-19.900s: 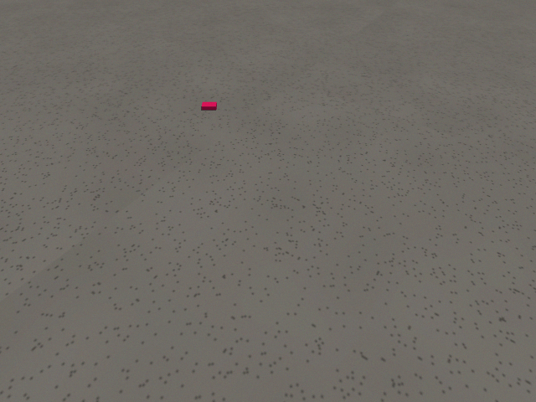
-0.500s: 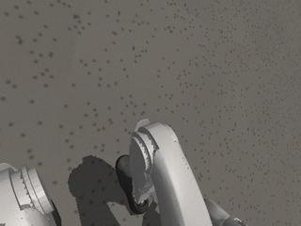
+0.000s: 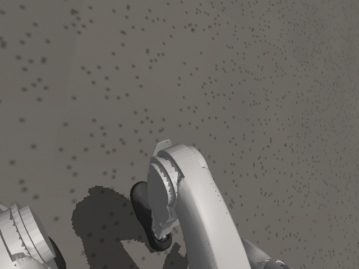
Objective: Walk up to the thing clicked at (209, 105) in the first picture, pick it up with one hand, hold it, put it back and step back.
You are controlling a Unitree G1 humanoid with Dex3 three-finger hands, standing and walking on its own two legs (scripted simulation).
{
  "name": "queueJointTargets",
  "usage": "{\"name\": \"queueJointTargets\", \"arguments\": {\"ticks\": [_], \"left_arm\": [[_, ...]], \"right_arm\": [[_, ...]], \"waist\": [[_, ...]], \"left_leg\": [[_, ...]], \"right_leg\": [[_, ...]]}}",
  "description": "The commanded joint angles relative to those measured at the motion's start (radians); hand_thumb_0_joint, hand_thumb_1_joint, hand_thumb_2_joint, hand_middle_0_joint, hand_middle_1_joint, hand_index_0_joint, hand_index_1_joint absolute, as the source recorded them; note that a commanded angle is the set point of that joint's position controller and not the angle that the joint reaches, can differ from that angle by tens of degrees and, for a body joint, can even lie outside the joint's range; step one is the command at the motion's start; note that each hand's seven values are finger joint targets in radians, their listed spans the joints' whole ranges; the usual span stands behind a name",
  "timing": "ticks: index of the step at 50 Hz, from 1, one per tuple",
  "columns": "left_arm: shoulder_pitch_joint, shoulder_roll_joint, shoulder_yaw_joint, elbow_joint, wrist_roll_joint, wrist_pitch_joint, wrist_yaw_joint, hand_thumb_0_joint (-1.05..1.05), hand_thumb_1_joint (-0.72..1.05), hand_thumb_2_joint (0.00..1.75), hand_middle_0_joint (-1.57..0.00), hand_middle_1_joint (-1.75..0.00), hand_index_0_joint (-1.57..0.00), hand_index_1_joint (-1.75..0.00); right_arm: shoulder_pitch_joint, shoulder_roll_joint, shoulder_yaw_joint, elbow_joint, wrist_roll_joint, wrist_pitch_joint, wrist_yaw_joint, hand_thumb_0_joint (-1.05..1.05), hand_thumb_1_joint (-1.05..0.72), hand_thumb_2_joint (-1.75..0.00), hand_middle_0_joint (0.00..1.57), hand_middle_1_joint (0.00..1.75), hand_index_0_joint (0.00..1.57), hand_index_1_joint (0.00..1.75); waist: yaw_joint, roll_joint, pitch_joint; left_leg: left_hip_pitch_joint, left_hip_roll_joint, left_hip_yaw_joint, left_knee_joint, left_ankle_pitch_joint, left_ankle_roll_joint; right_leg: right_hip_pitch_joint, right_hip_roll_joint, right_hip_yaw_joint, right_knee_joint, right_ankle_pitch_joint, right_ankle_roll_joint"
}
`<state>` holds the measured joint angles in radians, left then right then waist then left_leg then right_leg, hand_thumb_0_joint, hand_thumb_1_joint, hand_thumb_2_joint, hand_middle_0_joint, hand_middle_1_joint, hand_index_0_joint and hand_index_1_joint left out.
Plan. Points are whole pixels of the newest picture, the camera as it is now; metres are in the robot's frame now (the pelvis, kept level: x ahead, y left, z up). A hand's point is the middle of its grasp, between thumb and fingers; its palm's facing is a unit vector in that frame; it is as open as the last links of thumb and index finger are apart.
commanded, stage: rest palm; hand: left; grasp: from above
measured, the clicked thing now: out of the picture +0.45 +0.37 -0.28
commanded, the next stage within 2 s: close in 0.04 s
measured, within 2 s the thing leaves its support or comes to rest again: neither
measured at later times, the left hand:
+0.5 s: hand out of the picture +0.43 +0.36 -0.25, palm faces -0.41 -0.20 -0.89, open 12.7 cm
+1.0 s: hand out of the picture +0.43 +0.36 -0.25, palm faces -0.42 -0.19 -0.89, open 10.8 cm
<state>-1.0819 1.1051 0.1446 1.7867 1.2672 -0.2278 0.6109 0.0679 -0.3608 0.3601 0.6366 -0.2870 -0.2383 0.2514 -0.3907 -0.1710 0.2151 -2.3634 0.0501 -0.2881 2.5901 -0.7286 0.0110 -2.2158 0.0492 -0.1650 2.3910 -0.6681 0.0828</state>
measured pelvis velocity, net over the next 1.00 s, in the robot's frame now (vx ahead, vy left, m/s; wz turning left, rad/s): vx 0.00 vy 0.00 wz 0.00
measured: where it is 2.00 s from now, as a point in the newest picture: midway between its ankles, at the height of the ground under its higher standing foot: (111, 255)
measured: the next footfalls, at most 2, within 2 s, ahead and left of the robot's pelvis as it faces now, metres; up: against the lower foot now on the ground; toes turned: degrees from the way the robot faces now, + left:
none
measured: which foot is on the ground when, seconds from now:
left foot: down 0.00-1.00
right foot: down 0.00-1.00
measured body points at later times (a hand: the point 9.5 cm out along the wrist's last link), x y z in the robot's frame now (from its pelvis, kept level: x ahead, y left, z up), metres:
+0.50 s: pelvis +0.00 +0.00 +0.00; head +0.28 +0.15 +0.32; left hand +0.45 +0.37 -0.20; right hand +0.07 -0.25 -0.04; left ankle +0.06 +0.13 -0.26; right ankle +0.12 -0.13 -0.26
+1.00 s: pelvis +0.00 +0.00 +0.00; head +0.28 +0.14 +0.32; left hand +0.45 +0.37 -0.20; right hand +0.07 -0.25 -0.05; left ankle +0.06 +0.13 -0.26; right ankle +0.12 -0.13 -0.26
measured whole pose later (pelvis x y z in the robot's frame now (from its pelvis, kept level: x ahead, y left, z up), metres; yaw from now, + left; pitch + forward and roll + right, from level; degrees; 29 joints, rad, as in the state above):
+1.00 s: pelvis +0.00 +0.00 +0.00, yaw +0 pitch +26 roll -16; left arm -1.09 1.12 0.13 1.75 1.26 -0.24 0.60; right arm 0.06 -0.37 0.36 0.62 -0.28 -0.23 0.24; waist -0.38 -0.18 0.23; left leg -2.35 0.05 -0.29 2.58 -0.72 0.01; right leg -2.21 0.05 -0.17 2.37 -0.66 0.08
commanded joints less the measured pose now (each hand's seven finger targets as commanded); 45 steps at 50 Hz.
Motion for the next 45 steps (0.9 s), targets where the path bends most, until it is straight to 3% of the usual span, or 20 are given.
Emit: {"name": "queueJointTargets", "arguments": {"ticks": [1,3,4,6,7,9,11,14,18,23,26,30,31,33,36,38,40,42,45], "left_arm": [[-0.213,0.238,-0.006,-0.125,-0.008,-0.011,0.046,0.00,-0.50,0.94,-0.09,-0.97,-0.09,-0.98],[-0.213,0.239,0.009,-0.134,-0.015,-0.011,0.053,0.00,-0.48,0.94,-0.10,-0.97,-0.09,-0.97],[-0.217,0.219,-0.015,-0.117,-0.017,-0.010,0.054,0.00,-0.49,0.94,-0.09,-0.98,-0.09,-0.98],[-0.185,0.209,-0.022,-0.081,-0.016,-0.009,0.055,0.00,-0.49,0.94,-0.10,-0.98,-0.09,-0.98],[-0.214,0.243,0.003,-0.122,-0.020,-0.013,0.061,0.00,-0.47,0.93,-0.11,-0.96,-0.11,-0.96],[-0.223,0.265,0.009,-0.145,-0.010,-0.014,0.065,0.00,-0.36,0.86,-0.17,-0.94,-0.18,-0.93],[-0.205,0.226,-0.020,-0.115,-0.006,-0.002,0.059,0.00,-0.35,0.84,-0.18,-0.94,-0.19,-0.92],[-0.230,0.252,0.004,-0.132,-0.020,0.001,0.067,0.00,-0.30,0.80,-0.21,-0.90,-0.23,-0.88],[-0.229,0.232,-0.015,-0.116,-0.021,0.016,0.047,0.00,-0.25,0.77,-0.25,-0.87,-0.27,-0.85],[-0.229,0.242,-0.005,-0.142,-0.024,0.019,0.029,0.00,-0.19,0.71,-0.29,-0.84,-0.31,-0.82],[-0.204,0.188,-0.034,-0.102,-0.039,0.018,0.006,0.00,-0.16,0.67,-0.30,-0.84,-0.33,-0.81],[-0.208,0.236,-0.024,-0.127,-0.034,0.000,-0.007,0.00,-0.13,0.66,-0.34,-0.80,-0.37,-0.77],[-0.235,0.254,-0.009,-0.171,-0.041,-0.011,-0.002,0.00,-0.11,0.65,-0.36,-0.79,-0.38,-0.76],[-0.193,0.229,-0.024,-0.132,-0.032,-0.015,-0.005,0.00,-0.09,0.63,-0.36,-0.78,-0.39,-0.75],[-0.228,0.252,-0.008,-0.164,-0.022,-0.027,0.009,0.00,-0.06,0.60,-0.38,-0.78,-0.41,-0.74],[-0.209,0.236,-0.020,-0.136,-0.021,-0.026,0.014,0.00,-0.03,0.59,-0.40,-0.75,-0.44,-0.72],[-0.253,0.265,-0.006,-0.190,-0.006,-0.029,0.023,0.00,-0.01,0.57,-0.42,-0.72,-0.45,-0.69],[-0.206,0.221,-0.028,-0.132,-0.008,-0.018,0.024,0.00,0.00,0.56,-0.43,-0.71,-0.46,-0.68],[-0.220,0.251,-0.008,-0.125,-0.023,-0.015,0.031,0.00,0.05,0.52,-0.47,-0.69,-0.50,-0.65]], "right_arm": [[0.175,-0.345,-0.108,0.007,-0.002,0.002,-0.014,0.00,-0.89,-0.90,0.20,0.30,0.20,0.30],[0.174,-0.334,-0.096,0.014,-0.001,-0.002,-0.010,0.00,-0.89,-0.90,0.20,0.30,0.20,0.30],[0.167,-0.346,-0.103,0.014,-0.001,-0.004,-0.009,0.00,-0.89,-0.90,0.20,0.30,0.20,0.30],[0.171,-0.348,-0.101,0.008,-0.003,-0.005,-0.011,0.00,-0.89,-0.90,0.20,0.30,0.20,0.30],[0.181,-0.338,-0.090,0.013,-0.003,-0.004,-0.010,0.00,-0.89,-0.90,0.20,0.30,0.20,0.30],[0.174,-0.348,-0.100,0.012,-0.004,-0.005,-0.011,0.00,-0.88,-0.90,0.20,0.30,0.20,0.30],[0.156,-0.348,-0.102,0.008,-0.004,-0.011,-0.010,0.00,-0.89,-0.90,0.20,0.30,0.20,0.30],[0.160,-0.339,-0.093,0.020,0.000,-0.013,-0.009,0.00,-0.89,-0.90,0.20,0.30,0.20,0.30],[0.159,-0.349,-0.110,0.016,0.007,-0.014,-0.010,0.00,-0.89,-0.90,0.20,0.30,0.20,0.30],[0.174,-0.349,-0.114,0.018,0.008,-0.004,-0.013,0.00,-0.89,-0.90,0.20,0.30,0.20,0.30],[0.178,-0.330,-0.100,0.022,0.010,-0.003,-0.006,0.00,-0.89,-0.90,0.20,0.30,0.20,0.30],[0.180,-0.342,-0.105,0.002,0.020,0.006,-0.011,0.00,-0.89,-0.90,0.20,0.30,0.20,0.30],[0.175,-0.340,-0.100,0.009,0.020,0.009,-0.012,0.00,-0.89,-0.90,0.20,0.30,0.20,0.30],[0.168,-0.332,-0.095,0.004,0.015,0.009,-0.009,0.00,-0.89,-0.90,0.20,0.30,0.20,0.30],[0.173,-0.337,-0.099,0.001,0.014,0.012,-0.015,0.00,-0.89,-0.90,0.20,0.30,0.20,0.30],[0.163,-0.340,-0.104,0.004,0.014,0.013,-0.017,0.00,-0.89,-0.90,0.20,0.30,0.20,0.30],[0.185,-0.346,-0.107,0.004,0.013,0.015,-0.020,0.00,-0.88,-0.90,0.20,0.30,0.20,0.30],[0.184,-0.340,-0.107,0.007,0.006,0.012,-0.017,0.00,-0.89,-0.90,0.20,0.30,0.20,0.30],[0.182,-0.346,-0.106,0.009,0.013,0.010,-0.025,0.00,-0.88,-0.90,0.20,0.30,0.20,0.30]], "waist": [[-0.045,0.590,-0.663],[-0.039,0.586,-0.670],[-0.052,0.584,-0.650],[-0.064,0.547,-0.604],[-0.052,0.557,-0.635],[-0.039,0.586,-0.652],[-0.054,0.570,-0.622],[-0.049,0.583,-0.640],[-0.054,0.573,-0.610],[-0.044,0.598,-0.670],[-0.061,0.566,-0.611],[-0.048,0.554,-0.632],[-0.032,0.582,-0.663],[-0.043,0.557,-0.636],[-0.039,0.592,-0.657],[-0.046,0.561,-0.615],[-0.044,0.607,-0.662],[-0.055,0.559,-0.635],[-0.049,0.538,-0.617]], "left_leg": [[0.532,0.024,0.106,-0.278,0.267,-0.014],[0.536,0.027,0.096,-0.274,0.283,-0.018],[0.527,0.028,0.095,-0.268,0.275,-0.016],[0.488,0.025,0.108,-0.268,0.241,-0.009],[0.501,0.026,0.102,-0.274,0.250,-0.012],[0.519,0.026,0.102,-0.280,0.254,-0.015],[0.518,0.028,0.100,-0.274,0.242,-0.016],[0.521,0.030,0.096,-0.277,0.253,-0.017],[0.499,0.028,0.097,-0.285,0.224,-0.016],[0.541,0.029,0.094,-0.292,0.276,-0.020],[0.516,0.028,0.087,-0.288,0.279,-0.018],[0.511,0.023,0.103,-0.282,0.269,-0.010],[0.524,0.025,0.097,-0.292,0.274,-0.015],[0.515,0.027,0.096,-0.282,0.267,-0.013],[0.543,0.027,0.093,-0.293,0.272,-0.019],[0.503,0.027,0.100,-0.289,0.235,-0.015],[0.541,0.027,0.101,-0.293,0.264,-0.017],[0.516,0.027,0.105,-0.277,0.267,-0.013],[0.485,0.025,0.107,-0.282,0.232,-0.009]], "right_leg": [[0.360,0.046,-0.127,-0.183,0.291,-0.089],[0.350,0.047,-0.136,-0.173,0.302,-0.087],[0.339,0.047,-0.137,-0.172,0.302,-0.086],[0.349,0.053,-0.133,-0.200,0.283,-0.083],[0.361,0.048,-0.135,-0.198,0.284,-0.083],[0.354,0.046,-0.132,-0.188,0.281,-0.087],[0.340,0.045,-0.133,-0.181,0.279,-0.085],[0.351,0.045,-0.134,-0.187,0.289,-0.085],[0.326,0.045,-0.131,-0.192,0.263,-0.088],[0.353,0.045,-0.132,-0.192,0.297,-0.091],[0.329,0.042,-0.139,-0.184,0.298,-0.086],[0.362,0.045,-0.126,-0.203,0.291,-0.087],[0.359,0.044,-0.128,-0.198,0.288,-0.090],[0.353,0.044,-0.130,-0.190,0.286,-0.087],[0.339,0.044,-0.134,-0.184,0.286,-0.090],[0.336,0.048,-0.131,-0.198,0.262,-0.089],[0.347,0.045,-0.126,-0.195,0.283,-0.092],[0.351,0.050,-0.127,-0.194,0.290,-0.088],[0.349,0.049,-0.124,-0.216,0.262,-0.086]]}}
